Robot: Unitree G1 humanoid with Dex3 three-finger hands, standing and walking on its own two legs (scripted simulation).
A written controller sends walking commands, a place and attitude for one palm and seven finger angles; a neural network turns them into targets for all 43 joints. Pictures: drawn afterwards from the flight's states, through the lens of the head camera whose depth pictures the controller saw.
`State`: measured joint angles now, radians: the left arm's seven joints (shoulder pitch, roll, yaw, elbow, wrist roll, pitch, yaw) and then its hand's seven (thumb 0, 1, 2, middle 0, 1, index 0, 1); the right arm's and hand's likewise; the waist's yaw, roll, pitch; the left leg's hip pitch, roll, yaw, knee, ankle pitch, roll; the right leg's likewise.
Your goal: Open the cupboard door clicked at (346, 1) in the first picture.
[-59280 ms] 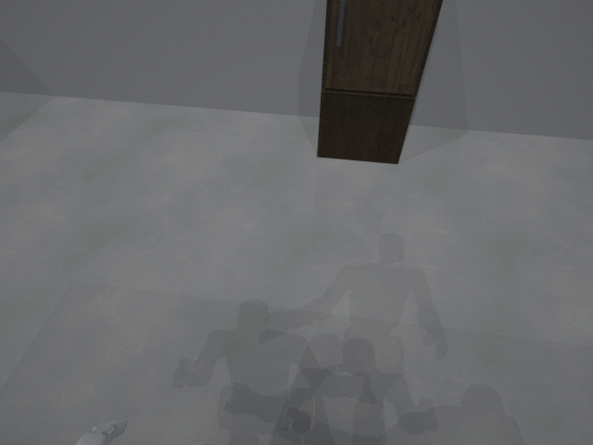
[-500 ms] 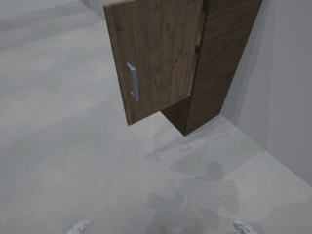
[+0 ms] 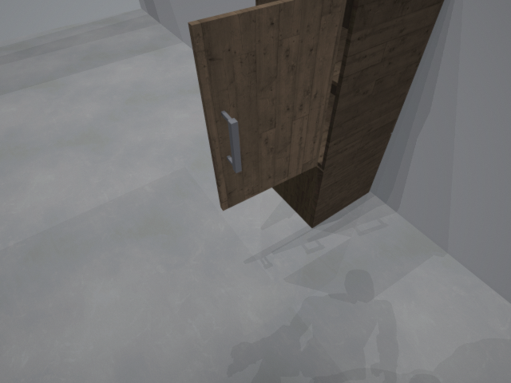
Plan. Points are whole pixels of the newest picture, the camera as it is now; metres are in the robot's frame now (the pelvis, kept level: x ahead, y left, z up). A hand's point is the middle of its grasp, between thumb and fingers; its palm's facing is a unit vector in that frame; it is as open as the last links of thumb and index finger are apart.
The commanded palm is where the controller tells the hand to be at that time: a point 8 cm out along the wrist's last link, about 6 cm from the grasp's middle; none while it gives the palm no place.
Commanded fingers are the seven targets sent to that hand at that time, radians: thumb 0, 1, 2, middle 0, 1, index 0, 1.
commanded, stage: let the arm hang, fingers relaxed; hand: left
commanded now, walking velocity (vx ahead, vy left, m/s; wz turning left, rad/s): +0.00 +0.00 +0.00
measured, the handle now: (231, 143) +0.69 +0.11 -0.06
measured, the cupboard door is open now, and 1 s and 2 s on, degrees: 87 87 87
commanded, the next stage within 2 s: look to check the result in 0.34 s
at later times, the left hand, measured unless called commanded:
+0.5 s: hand out of the picture +0.08 +0.22 -0.16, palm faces -0.03 -0.95 -0.30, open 7.4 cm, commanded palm none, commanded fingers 0.00 0.90 0.90 -0.20 -0.30 -0.20 -0.30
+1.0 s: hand out of the picture +0.11 +0.23 -0.15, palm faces -0.03 -0.94 -0.33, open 7.4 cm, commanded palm none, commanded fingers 0.00 0.90 0.90 -0.20 -0.30 -0.20 -0.30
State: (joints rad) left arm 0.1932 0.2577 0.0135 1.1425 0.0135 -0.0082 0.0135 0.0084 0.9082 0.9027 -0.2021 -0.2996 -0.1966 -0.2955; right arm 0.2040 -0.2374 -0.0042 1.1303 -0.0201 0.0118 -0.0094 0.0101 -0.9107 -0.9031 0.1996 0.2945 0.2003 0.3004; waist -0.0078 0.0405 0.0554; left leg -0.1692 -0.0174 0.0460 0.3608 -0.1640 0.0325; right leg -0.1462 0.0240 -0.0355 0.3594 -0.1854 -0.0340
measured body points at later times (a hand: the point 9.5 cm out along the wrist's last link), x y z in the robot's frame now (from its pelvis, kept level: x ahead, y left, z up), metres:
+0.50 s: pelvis +0.01 +0.00 +0.00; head +0.03 -0.01 +0.45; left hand +0.08 +0.27 -0.14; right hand +0.06 -0.28 -0.15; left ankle +0.02 +0.10 -0.75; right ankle +0.01 -0.10 -0.75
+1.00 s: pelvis +0.03 -0.01 +0.00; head +0.05 -0.02 +0.45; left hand +0.11 +0.27 -0.13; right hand +0.10 -0.30 -0.14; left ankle +0.02 +0.10 -0.75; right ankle +0.01 -0.10 -0.75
